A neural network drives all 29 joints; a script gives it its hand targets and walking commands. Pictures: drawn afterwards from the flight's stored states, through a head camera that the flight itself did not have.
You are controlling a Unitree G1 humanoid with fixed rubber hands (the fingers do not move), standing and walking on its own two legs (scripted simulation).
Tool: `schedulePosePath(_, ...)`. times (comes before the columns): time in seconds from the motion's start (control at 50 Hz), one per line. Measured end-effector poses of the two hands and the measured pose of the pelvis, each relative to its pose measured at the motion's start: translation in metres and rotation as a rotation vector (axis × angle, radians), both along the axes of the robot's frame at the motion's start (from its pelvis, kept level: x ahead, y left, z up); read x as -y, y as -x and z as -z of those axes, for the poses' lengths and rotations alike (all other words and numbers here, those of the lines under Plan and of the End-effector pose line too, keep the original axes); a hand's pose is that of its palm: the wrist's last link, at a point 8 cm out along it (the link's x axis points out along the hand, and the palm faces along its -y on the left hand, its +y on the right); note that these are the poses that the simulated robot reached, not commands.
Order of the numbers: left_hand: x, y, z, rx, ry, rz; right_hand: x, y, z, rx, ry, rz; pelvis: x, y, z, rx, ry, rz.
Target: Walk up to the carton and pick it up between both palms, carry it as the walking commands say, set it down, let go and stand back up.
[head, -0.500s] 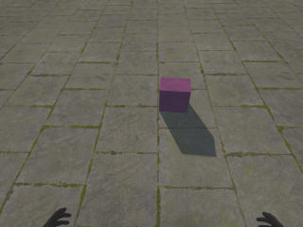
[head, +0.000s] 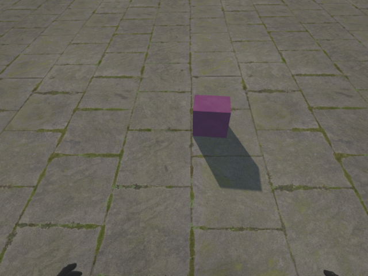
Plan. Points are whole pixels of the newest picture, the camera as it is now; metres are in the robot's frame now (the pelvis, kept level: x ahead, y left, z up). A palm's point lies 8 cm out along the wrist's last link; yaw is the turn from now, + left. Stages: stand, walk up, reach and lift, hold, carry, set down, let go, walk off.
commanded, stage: stand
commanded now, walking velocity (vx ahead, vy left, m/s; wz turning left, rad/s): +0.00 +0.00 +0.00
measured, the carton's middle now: (210, 116) +1.28 -0.12 -0.66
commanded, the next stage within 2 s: walk up in 0.30 s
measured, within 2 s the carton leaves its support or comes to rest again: neither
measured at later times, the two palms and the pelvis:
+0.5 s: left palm out of the picture +0.11 +0.31 -0.10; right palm out of the picture +0.11 -0.31 -0.10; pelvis +0.01 +0.00 +0.00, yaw +0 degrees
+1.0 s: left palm out of the picture +0.06 +0.22 -0.11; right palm (298, 219) +0.30 -0.28 -0.13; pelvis +0.16 -0.03 +0.00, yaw -1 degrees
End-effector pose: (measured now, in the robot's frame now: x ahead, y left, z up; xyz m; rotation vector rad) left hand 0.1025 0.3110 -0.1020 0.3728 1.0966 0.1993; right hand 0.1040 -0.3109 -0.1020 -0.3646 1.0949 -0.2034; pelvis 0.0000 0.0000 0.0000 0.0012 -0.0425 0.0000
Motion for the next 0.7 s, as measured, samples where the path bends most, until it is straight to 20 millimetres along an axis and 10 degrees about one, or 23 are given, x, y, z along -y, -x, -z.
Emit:
schedulePosePath(0.5,-0.001,-0.005,0.000,-0.012,0.004,-0.015,0.002,-0.002,-0.001,-0.014,0.005,0.014,0.001,-0.006,-0.001,-0.011,0.002,-0.002)
schedulePosePath(0.7,0.066,-0.028,0.015,-0.026,0.099,0.021,0.018,0.028,0.028,-0.108,-0.078,0.095,0.034,-0.039,0.008,-0.039,0.004,0.032)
